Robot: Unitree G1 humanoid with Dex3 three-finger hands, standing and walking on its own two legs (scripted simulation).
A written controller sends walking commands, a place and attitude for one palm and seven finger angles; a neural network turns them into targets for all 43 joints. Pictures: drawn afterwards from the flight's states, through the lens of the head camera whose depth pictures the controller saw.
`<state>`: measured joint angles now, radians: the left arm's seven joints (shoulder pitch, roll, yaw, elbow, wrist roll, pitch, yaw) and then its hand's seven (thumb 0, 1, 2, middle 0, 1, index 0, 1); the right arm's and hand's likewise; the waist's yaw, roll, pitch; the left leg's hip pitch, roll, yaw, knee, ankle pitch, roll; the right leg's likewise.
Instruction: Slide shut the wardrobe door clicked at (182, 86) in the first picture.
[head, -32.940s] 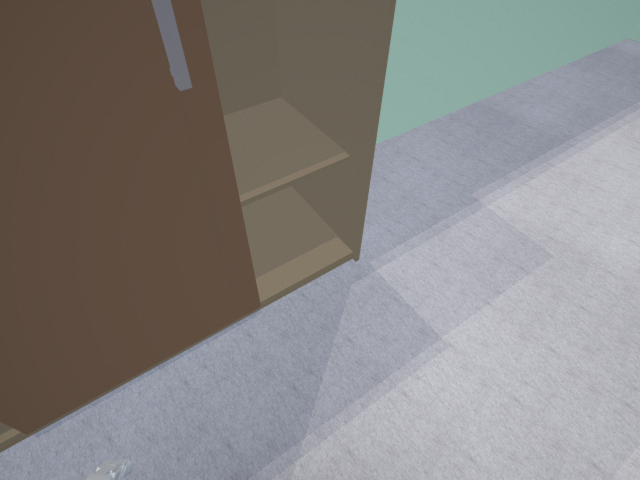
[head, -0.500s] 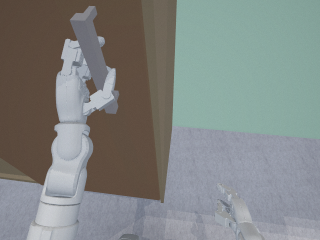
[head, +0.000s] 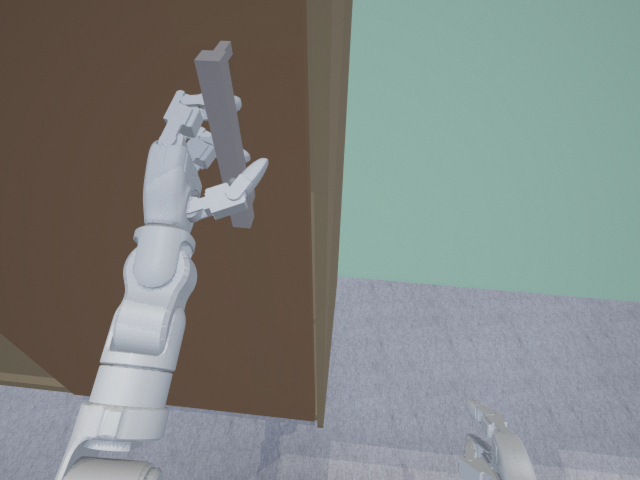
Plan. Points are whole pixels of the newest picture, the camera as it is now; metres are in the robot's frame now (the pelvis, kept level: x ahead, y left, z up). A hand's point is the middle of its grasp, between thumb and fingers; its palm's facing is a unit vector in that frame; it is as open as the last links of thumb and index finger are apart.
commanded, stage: loosen the grip on the handle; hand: left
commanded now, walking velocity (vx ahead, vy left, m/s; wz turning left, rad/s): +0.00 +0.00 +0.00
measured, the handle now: (234, 143) +0.39 +0.15 +0.24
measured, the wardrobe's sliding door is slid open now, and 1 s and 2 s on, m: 0.00 0.00 0.00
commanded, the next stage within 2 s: slip the hand off the handle in 0.42 s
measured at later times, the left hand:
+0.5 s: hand (241, 186) +0.35 +0.13 +0.22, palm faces +0.19 -0.98 -0.11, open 15.5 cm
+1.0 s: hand (208, 189) +0.35 +0.17 +0.21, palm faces +0.24 -0.96 -0.12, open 15.0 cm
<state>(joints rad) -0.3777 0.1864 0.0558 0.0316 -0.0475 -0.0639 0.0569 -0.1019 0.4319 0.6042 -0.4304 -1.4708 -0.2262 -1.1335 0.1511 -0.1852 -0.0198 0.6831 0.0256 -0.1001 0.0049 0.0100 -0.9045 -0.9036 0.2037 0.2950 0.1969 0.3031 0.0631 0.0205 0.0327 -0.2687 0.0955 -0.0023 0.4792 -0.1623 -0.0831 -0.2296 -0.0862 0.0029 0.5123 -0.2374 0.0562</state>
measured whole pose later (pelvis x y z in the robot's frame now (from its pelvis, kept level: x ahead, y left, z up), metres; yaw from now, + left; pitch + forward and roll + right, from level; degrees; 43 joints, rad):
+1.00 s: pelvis +0.06 -0.01 -0.01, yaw -4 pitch +0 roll +0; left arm 0.00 0.23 0.20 -0.23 -0.10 -0.16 0.07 -0.01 -0.56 0.20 -0.47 -1.22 -0.21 -1.09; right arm 0.18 -0.19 0.02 0.63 -0.01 -0.09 -0.04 0.01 -0.90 -0.90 0.21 0.30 0.20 0.30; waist 0.06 0.04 -0.05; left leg -0.24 0.07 -0.05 0.57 -0.32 -0.08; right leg -0.23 -0.06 0.06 0.59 -0.36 0.06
